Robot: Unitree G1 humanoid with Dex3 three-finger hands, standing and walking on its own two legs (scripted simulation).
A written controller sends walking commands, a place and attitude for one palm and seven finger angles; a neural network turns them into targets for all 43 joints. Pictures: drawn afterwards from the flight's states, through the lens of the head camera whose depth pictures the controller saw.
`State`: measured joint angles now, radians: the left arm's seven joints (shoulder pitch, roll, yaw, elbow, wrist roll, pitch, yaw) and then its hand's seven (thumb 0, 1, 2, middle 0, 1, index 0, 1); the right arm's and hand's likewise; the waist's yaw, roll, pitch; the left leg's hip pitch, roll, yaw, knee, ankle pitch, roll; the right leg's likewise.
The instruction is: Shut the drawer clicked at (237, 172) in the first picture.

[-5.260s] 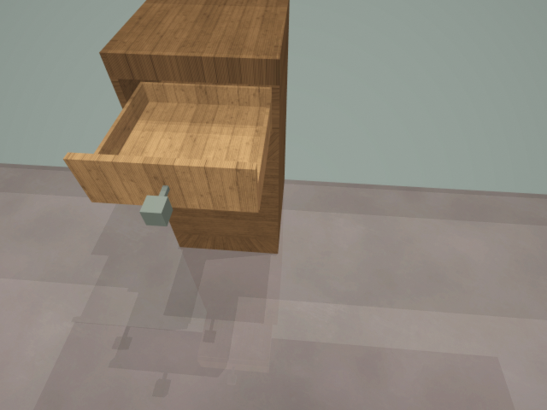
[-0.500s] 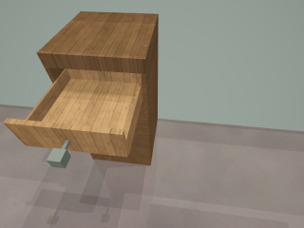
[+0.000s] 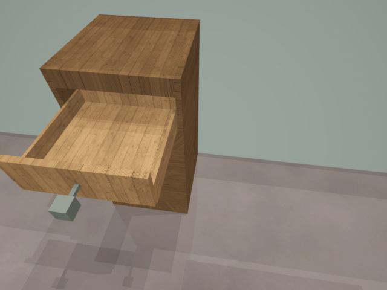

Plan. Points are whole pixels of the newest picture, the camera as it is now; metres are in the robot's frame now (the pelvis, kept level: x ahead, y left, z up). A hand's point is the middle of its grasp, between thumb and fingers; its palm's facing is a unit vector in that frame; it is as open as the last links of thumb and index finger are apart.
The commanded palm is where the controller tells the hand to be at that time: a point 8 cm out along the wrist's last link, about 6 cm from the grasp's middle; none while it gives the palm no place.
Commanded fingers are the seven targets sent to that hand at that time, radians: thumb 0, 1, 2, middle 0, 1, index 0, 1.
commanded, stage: come to a stop and stand still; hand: left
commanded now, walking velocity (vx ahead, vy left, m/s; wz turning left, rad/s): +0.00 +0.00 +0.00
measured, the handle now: (69, 199) +0.32 +0.33 -0.04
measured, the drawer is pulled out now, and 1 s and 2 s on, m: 0.30 0.30 0.30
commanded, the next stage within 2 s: look again from close up in 0.06 s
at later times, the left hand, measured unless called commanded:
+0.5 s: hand out of the picture +0.01 +0.16 -0.17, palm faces +0.04 -0.98 -0.19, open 7.4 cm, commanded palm none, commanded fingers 0.00 0.90 0.90 -0.20 -0.30 -0.20 -0.30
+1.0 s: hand out of the picture +0.00 +0.17 -0.17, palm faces +0.04 -0.98 -0.19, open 7.4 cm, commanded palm none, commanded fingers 0.00 0.90 0.90 -0.20 -0.30 -0.20 -0.30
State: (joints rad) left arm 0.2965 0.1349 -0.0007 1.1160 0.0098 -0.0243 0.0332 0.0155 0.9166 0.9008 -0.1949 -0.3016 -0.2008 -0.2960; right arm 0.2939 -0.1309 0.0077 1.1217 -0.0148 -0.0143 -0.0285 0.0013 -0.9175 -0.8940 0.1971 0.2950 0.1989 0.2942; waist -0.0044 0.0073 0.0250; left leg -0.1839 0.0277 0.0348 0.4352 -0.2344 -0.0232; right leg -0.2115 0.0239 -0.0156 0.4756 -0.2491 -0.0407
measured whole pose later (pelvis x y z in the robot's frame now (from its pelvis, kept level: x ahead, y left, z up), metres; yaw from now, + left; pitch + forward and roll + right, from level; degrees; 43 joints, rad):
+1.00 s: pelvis +0.01 +0.00 +0.00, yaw -1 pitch -1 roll +1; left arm 0.31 0.12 0.01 1.10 0.01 -0.02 0.03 0.01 0.91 0.90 -0.20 -0.30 -0.20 -0.30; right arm 0.29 -0.14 -0.01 1.11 -0.02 0.00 -0.02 0.00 -0.91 -0.89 0.20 0.30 0.20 0.29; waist 0.01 0.01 0.02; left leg -0.17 0.03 0.05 0.44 -0.25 -0.02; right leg -0.21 0.03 0.00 0.47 -0.26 -0.04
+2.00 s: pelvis +0.00 +0.13 -0.01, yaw -4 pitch +1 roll +2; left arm 0.26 0.24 0.07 1.00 0.02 0.01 0.02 0.01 0.91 0.90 -0.19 -0.30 -0.20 -0.30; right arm 0.22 -0.14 -0.02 0.98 -0.04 0.01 -0.02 0.00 -0.92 -0.89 0.20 0.30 0.20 0.29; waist 0.01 -0.06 0.03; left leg -0.30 0.03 0.04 0.54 -0.25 -0.03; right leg -0.39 -0.05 -0.05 0.86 -0.47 -0.01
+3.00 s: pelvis +0.05 +0.18 +0.00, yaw -6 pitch -1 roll +0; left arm 0.29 0.17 -0.01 1.06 0.01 0.00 0.04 0.01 0.91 0.90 -0.20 -0.30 -0.20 -0.30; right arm 0.26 -0.17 0.02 1.09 -0.01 -0.01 -0.03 0.00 -0.91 -0.89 0.20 0.30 0.20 0.29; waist 0.00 -0.01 0.03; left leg -0.13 -0.02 0.08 0.46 -0.31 0.04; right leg -0.15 -0.03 -0.02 0.49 -0.32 0.01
